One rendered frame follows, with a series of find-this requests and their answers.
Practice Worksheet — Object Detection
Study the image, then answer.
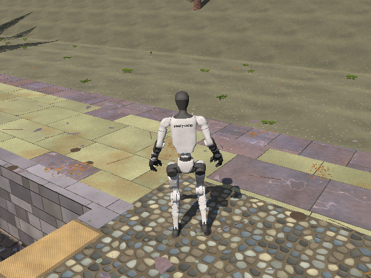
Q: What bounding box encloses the right robot hand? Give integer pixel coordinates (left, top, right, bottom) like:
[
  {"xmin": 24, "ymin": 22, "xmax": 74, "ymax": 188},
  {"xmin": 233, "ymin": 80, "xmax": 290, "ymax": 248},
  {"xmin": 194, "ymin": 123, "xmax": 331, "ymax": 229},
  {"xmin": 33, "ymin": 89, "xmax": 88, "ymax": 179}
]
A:
[{"xmin": 210, "ymin": 155, "xmax": 223, "ymax": 167}]

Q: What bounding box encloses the robot left foot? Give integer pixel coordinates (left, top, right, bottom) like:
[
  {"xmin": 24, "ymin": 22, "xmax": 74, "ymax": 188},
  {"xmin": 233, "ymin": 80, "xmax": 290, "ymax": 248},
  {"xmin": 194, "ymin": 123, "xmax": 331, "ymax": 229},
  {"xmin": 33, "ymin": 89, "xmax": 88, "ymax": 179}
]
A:
[{"xmin": 172, "ymin": 223, "xmax": 181, "ymax": 237}]

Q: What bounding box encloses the left robot hand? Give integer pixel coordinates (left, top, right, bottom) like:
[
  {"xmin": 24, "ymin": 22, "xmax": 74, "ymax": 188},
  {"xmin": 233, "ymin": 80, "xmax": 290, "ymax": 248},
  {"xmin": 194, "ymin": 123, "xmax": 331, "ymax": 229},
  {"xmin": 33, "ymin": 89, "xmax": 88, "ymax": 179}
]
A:
[{"xmin": 149, "ymin": 159, "xmax": 162, "ymax": 171}]

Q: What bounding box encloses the robot foot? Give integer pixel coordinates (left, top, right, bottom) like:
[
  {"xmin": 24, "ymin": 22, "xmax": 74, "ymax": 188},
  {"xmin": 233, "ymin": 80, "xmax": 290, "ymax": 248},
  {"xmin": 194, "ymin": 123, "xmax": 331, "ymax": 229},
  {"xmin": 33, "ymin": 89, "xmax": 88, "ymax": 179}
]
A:
[
  {"xmin": 172, "ymin": 223, "xmax": 181, "ymax": 237},
  {"xmin": 199, "ymin": 220, "xmax": 208, "ymax": 233}
]

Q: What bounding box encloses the robot right foot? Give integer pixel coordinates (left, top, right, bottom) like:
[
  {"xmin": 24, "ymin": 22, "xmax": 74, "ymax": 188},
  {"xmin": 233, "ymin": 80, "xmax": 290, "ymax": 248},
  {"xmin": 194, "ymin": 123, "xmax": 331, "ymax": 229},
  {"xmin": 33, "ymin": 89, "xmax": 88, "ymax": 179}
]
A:
[{"xmin": 199, "ymin": 220, "xmax": 208, "ymax": 233}]

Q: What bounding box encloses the left robot forearm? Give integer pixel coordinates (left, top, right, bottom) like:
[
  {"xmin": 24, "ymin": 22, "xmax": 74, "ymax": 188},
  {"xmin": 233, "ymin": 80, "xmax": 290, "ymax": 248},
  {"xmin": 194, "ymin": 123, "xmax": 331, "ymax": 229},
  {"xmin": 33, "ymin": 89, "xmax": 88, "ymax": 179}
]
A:
[{"xmin": 150, "ymin": 140, "xmax": 161, "ymax": 161}]

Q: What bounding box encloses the left robot upper arm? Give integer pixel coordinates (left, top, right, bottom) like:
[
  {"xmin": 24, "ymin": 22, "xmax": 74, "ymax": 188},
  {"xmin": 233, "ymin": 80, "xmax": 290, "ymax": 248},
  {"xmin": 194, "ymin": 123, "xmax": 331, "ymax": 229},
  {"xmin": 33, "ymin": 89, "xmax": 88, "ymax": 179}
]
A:
[{"xmin": 156, "ymin": 117, "xmax": 171, "ymax": 149}]

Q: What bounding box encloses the right robot forearm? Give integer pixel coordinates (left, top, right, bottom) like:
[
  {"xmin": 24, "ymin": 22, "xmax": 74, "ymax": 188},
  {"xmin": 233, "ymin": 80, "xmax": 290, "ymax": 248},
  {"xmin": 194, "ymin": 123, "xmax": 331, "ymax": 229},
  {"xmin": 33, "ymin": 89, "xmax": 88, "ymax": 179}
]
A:
[{"xmin": 209, "ymin": 138, "xmax": 221, "ymax": 158}]

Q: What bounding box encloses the right robot upper arm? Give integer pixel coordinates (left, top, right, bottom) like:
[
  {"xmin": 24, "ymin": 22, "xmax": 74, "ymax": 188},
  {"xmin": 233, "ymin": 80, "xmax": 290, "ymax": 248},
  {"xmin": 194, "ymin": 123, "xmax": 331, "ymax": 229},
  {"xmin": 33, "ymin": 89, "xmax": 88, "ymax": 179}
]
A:
[{"xmin": 195, "ymin": 116, "xmax": 214, "ymax": 147}]

